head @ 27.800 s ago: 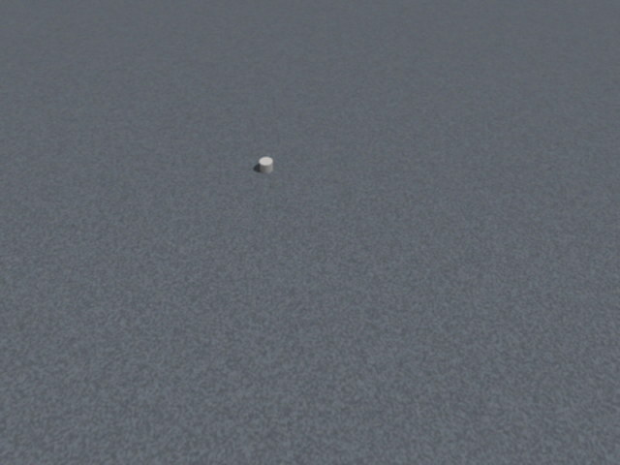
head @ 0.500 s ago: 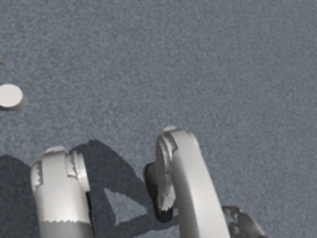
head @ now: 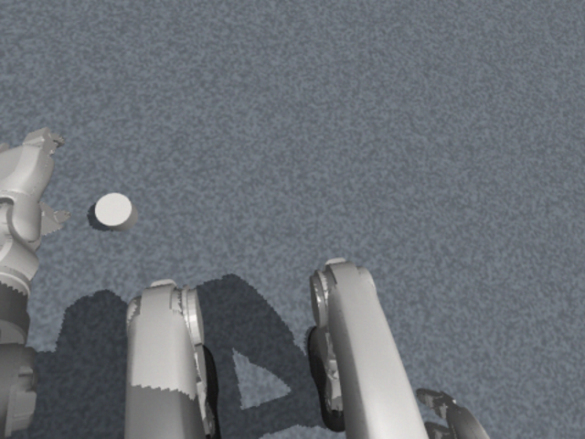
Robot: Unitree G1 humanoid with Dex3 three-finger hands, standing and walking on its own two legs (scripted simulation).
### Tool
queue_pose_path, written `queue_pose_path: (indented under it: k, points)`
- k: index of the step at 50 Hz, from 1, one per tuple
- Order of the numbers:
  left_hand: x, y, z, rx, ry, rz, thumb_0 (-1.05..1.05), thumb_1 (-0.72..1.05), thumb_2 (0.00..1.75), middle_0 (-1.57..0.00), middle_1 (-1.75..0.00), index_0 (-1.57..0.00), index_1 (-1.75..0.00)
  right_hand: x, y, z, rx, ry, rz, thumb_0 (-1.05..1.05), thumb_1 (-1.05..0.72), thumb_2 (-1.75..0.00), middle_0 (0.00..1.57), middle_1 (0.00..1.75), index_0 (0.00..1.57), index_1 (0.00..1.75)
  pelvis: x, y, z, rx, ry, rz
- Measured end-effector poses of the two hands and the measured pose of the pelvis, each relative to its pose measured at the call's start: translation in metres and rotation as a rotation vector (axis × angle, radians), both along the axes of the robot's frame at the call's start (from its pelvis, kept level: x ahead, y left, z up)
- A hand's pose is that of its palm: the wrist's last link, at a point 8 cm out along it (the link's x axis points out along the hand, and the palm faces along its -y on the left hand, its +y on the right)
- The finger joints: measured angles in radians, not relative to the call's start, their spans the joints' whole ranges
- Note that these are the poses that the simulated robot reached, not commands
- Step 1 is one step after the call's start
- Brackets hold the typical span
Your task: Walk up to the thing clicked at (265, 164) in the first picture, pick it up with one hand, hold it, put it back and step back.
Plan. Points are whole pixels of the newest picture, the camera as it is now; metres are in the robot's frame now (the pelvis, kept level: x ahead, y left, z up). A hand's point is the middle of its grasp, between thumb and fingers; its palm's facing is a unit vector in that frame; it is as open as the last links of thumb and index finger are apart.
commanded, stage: home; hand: left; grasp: from above
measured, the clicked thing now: (117, 212) +0.50 +0.29 -0.37
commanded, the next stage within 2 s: none
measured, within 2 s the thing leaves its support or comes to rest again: neither
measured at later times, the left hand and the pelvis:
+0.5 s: hand out of the picture +0.27 +0.23 +0.10, palm faces -0.04 -0.90 -0.44, open 7.4 cm; pelvis +0.01 +0.00 +0.19, yaw +5 degrees
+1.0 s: hand out of the picture +0.22 +0.20 +0.28, palm faces +0.19 -0.96 -0.21, open 7.4 cm; pelvis +0.07 +0.00 +0.32, yaw +7 degrees
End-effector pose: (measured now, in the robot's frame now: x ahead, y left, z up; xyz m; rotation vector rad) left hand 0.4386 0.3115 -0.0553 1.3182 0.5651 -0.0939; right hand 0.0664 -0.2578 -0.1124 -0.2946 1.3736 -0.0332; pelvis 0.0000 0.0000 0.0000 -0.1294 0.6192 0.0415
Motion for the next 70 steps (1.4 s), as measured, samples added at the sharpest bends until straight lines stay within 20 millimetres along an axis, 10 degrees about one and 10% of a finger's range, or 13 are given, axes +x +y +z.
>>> queue_pose_path:
  k: [10, 21, 46, 70]
  points:
    - [-0.093, -0.009, 0.073, -0.344, -0.035, 0.154, 0.0, 0.7, 0.87, -0.22, -0.35, -0.22, -0.35, 0.082, -0.004, 0.083, -0.053, -0.229, 0.07, 0.01, -0.9, -0.9, 0.2, 0.3, 0.2, 0.3, -0.002, -0.002, 0.073, 0.021, -0.046, 0.026]
    - [-0.168, -0.025, 0.158, -0.612, -0.024, 0.435, 0.01, 0.88, 0.89, -0.22, -0.31, -0.21, -0.31, 0.154, 0.025, 0.189, -0.015, -0.53, 0.095, 0.01, -0.9, -0.9, 0.2, 0.3, 0.2, 0.3, 0.006, -0.003, 0.157, 0.046, -0.145, 0.055]
    - [-0.233, -0.065, 0.346, -0.968, -0.035, 0.764, 0.01, 0.91, 0.89, -0.21, -0.3, -0.2, -0.3, 0.156, 0.032, 0.357, -0.055, -0.709, -0.03, 0.01, -0.9, -0.9, 0.2, 0.3, 0.2, 0.3, 0.07, 0.001, 0.313, 0.097, -0.396, 0.088]
    - [-0.255, -0.069, 0.362, -0.981, -0.036, 0.76, 0.01, 0.91, 0.89, -0.2, -0.3, -0.2, -0.3, 0.19, 0.04, 0.387, -0.029, -0.864, 0.06, 0.02, -0.9, -0.9, 0.2, 0.3, 0.2, 0.3, 0.07, -0.003, 0.324, 0.116, -0.461, 0.102]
